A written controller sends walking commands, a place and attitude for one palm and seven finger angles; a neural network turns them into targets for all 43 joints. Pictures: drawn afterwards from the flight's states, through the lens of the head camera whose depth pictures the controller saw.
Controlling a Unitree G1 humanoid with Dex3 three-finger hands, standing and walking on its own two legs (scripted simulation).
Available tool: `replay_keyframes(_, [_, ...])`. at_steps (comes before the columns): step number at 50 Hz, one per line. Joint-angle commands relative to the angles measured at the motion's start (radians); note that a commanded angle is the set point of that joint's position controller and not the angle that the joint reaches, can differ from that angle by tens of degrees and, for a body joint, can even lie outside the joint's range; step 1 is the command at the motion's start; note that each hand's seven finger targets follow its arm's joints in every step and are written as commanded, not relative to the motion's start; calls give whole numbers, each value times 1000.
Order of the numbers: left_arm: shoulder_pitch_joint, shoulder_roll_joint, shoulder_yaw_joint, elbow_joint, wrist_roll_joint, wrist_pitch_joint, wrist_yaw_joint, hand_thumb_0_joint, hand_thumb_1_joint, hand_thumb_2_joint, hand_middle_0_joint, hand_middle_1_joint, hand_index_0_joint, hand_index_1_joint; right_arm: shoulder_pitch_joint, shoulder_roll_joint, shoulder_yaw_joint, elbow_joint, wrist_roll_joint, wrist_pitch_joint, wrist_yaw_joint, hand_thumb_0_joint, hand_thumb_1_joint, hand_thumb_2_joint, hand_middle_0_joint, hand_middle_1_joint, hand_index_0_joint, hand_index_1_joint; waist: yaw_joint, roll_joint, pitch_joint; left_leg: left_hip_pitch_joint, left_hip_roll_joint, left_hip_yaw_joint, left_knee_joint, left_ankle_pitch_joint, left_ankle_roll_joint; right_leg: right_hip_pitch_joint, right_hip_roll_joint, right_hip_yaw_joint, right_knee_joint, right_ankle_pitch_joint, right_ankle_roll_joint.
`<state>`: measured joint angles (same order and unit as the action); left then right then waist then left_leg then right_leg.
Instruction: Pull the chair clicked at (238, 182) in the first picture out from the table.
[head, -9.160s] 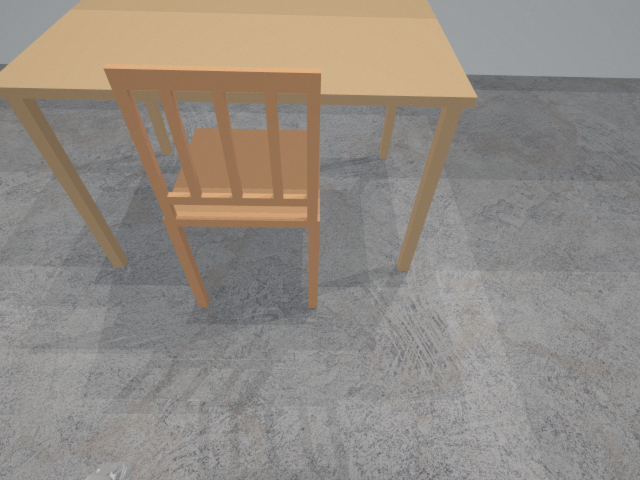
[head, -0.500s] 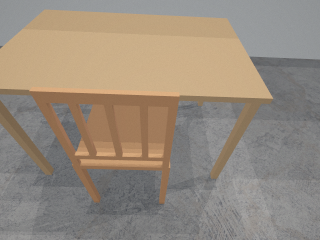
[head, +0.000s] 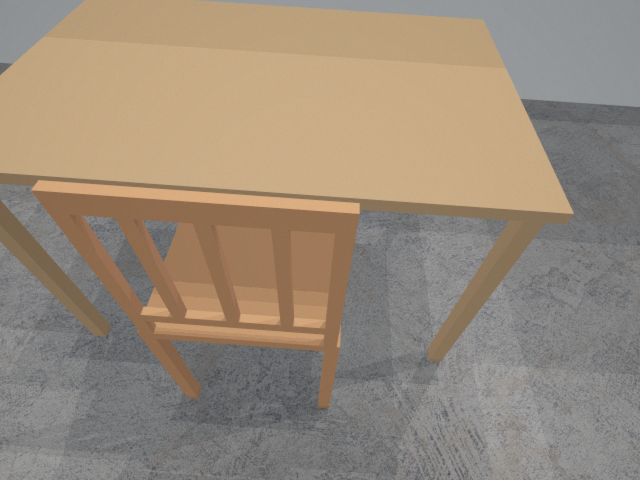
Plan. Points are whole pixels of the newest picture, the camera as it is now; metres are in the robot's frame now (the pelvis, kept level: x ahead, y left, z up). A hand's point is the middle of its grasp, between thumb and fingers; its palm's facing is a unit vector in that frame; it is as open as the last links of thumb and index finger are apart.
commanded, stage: come to a stop and stand still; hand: left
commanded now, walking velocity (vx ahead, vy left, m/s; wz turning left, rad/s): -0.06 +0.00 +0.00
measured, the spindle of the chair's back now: (221, 277) +0.41 +0.20 -0.08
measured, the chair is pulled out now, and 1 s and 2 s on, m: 0.00 0.00 0.00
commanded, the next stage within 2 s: look again from close up in 0.56 s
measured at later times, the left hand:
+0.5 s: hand out of the picture +0.02 +0.13 -0.17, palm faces +0.02 -0.98 -0.20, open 7.3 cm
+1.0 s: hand out of the picture +0.02 +0.17 -0.18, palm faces +0.03 -0.98 -0.20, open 7.3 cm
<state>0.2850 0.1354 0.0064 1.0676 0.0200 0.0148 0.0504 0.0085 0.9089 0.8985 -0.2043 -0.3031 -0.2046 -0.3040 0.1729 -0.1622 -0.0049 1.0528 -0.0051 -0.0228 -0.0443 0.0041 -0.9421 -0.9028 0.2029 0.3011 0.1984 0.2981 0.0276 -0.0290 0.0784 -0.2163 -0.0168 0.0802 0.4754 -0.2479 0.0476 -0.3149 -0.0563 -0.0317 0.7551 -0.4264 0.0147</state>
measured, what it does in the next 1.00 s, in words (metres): steps on the spot: right foot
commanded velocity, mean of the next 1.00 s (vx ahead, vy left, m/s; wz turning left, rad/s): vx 0.00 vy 0.00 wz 0.00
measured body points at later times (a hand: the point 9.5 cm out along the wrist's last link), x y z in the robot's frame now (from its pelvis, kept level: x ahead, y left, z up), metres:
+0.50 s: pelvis -0.01 -0.05 +0.00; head +0.00 -0.05 +0.45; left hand +0.02 +0.18 -0.15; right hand -0.02 -0.27 -0.16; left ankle -0.01 +0.09 -0.74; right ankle +0.01 -0.14 -0.74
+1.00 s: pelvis -0.01 -0.01 -0.01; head -0.01 +0.00 +0.44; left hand +0.01 +0.22 -0.16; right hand +0.01 -0.24 -0.16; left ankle -0.01 +0.09 -0.74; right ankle +0.01 -0.14 -0.74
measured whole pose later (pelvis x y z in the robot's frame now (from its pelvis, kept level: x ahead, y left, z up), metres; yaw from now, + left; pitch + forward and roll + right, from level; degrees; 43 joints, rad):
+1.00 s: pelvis -0.01 -0.01 -0.01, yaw +0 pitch -1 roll -1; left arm 0.29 0.16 0.00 1.03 0.02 -0.01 0.05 0.01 0.92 0.90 -0.20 -0.30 -0.20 -0.30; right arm 0.29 -0.16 -0.02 1.05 -0.02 -0.01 -0.02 0.01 -0.93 -0.90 0.20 0.30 0.20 0.30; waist 0.00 0.00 -0.01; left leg -0.26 0.00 0.04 0.58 -0.31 0.03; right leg -0.27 -0.03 -0.05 0.54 -0.26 0.01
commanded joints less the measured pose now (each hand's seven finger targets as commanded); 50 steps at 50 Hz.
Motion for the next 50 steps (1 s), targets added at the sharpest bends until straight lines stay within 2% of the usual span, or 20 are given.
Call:
replay_keyframes(1, [159,54,21,-15,4,7,3,0,900,900,-200,-300,-200,-300,56,-134,-39,-46,-7,9,6,0,-900,-900,200,300,200,300,8,135,-87,-21,253,-147,-82,546,118,98,4,-23,-75,135,6])
replay_keyframes(3, [170,76,26,-22,7,-4,2,0,900,900,-200,-300,-200,-300,29,-121,-40,-60,-7,16,12,0,-900,-900,200,300,200,300,27,107,-77,-80,204,-125,-32,322,65,152,-9,6,-210,260,-2])
replay_keyframes(4, [155,108,27,-33,11,-14,3,0,900,900,-200,-300,-200,-300,32,-93,-39,-68,-4,21,17,0,-900,-900,200,300,200,300,17,17,-61,-90,133,-100,28,151,13,121,-57,106,-299,341,-24])
replay_keyframes(5, [102,153,26,-51,14,-23,-1,0,900,900,-200,-300,-200,-300,66,-62,-34,-73,2,29,22,0,-900,-900,200,300,200,300,-20,-97,-56,-83,50,-44,76,-31,-31,60,-158,223,-365,350,-78])
replay_keyframes(6, [50,193,28,-70,11,-22,-6,0,900,900,-200,-300,-200,-300,95,-42,-33,-67,1,38,25,0,-900,-900,200,300,200,300,-43,-132,-43,-39,14,-24,118,-141,-48,-27,-231,264,-434,272,-129])
replay_keyframes(8, [-9,198,30,-92,9,-24,-8,0,900,900,-200,-300,-200,-300,103,-37,-31,-50,-7,51,26,0,-900,-900,200,300,200,300,-50,-191,-30,2,32,-32,155,-137,-50,-75,-204,246,-467,245,-139])
replay_keyframes(11, [-5,177,22,-84,-1,-32,-11,0,900,900,-200,-300,-200,-300,129,-51,-22,-27,-4,30,25,0,-900,-900,200,300,200,300,-50,-139,-87,32,52,-51,33,1,-50,35,-142,160,-372,432,-110])
replay_keyframes(13, [7,165,18,-76,-7,-33,-12,0,900,900,-200,-300,-200,-300,121,-65,-15,-15,-3,19,22,0,-900,-900,200,300,200,300,-37,-59,-90,45,83,-77,-22,136,-46,64,-100,124,-347,434,-76])
replay_keyframes(17, [35,154,15,-47,-11,-30,-13,0,900,900,-200,-300,-200,-300,101,-63,-1,9,-5,12,21,0,-900,-900,200,300,200,300,-5,65,-43,8,116,-99,-97,152,-41,113,-58,98,-368,335,-47])
replay_keyframes(23, [45,147,12,-27,-10,-30,-16,0,900,900,-200,-300,-200,-300,159,-54,7,36,-6,14,22,0,-900,-900,200,300,200,300,-12,36,5,-8,102,-92,-125,43,-43,92,-55,107,-441,161,-51])
replay_keyframes(31, [79,119,8,-9,-11,-36,-17,0,900,900,-200,-300,-200,-300,220,-36,9,56,-5,10,21,0,-900,-900,200,300,200,300,-22,5,2,13,99,-87,-128,34,-42,75,-51,106,-459,127,-56])
replay_keyframes(32, [7,261,-13,-68,-25,-63,-16,0,900,900,-200,-300,-200,-300,112,-122,-18,-37,-35,15,27,0,-900,-900,200,300,200,300,-70,158,59,2,25,-115,-93,126,-15,37,19,88,-347,211,-92])
replay_keyframes(33, [57,222,15,-73,-15,-49,-12,0,900,900,-200,-300,-200,-300,119,-110,-39,-51,-21,3,22,0,-900,-900,200,300,200,300,-14,124,-5,-56,91,-106,-30,-87,-28,16,-56,107,-377,30,-79])
replay_keyframes(36, [54,182,12,-71,-6,-58,-5,0,900,900,-200,-300,-200,-300,176,-54,-36,-38,-15,12,22,0,-900,-900,200,300,200,300,-55,-33,-106,-33,42,-85,105,-54,-31,-3,-134,215,-474,-57,-104])
replay_keyframes(38, [41,166,11,-77,-6,-49,0,0,900,900,-200,-300,-200,-300,211,-39,-34,-36,-18,23,25,0,-900,-900,200,300,200,300,-62,-150,-91,-59,36,-68,154,-65,-30,-22,-145,221,-493,-104,-105])
replay_keyframes(39, [28,156,15,-81,-5,-48,2,0,900,900,-200,-300,-200,-300,213,-44,-39,-35,-16,21,25,0,-900,-900,200,300,200,300,-68,-155,-63,-58,45,-71,157,-48,-28,-57,-143,206,-487,-96,-104])
replay_keyframes(41, [15,141,16,-89,-3,-45,3,0,900,900,-200,-300,-200,-300,220,-44,-39,-31,-13,12,25,0,-900,-900,200,300,200,300,-74,-77,-23,-52,57,-88,99,-12,-25,-84,-109,154,-430,-15,-94])
replay_keyframes(45, [60,121,11,-86,-6,-41,2,0,900,900,-200,-300,-200,-300,171,-68,-32,-44,-12,-5,22,0,-900,-900,200,300,200,300,-31,139,4,-113,125,-182,-61,52,0,-7,-22,48,-289,163,-51])
replay_keyframes(47, [85,111,3,-80,-4,-39,2,0,900,900,-200,-300,-200,-300,152,-83,-27,-49,-11,-10,20,0,-900,-900,200,300,200,300,-9,132,-7,-112,142,-198,-84,120,11,51,-13,31,-283,212,-39])
replay_keyframes(50, [77,115,7,-75,-5,-39,3,0,900,900,-200,-300,-200,-300,142,-92,-33,-53,-10,-13,18,0,-900,-900,200,300,200,300,-20,94,-20,-71,134,-186,-93,115,7,47,-22,30,-277,238,-32])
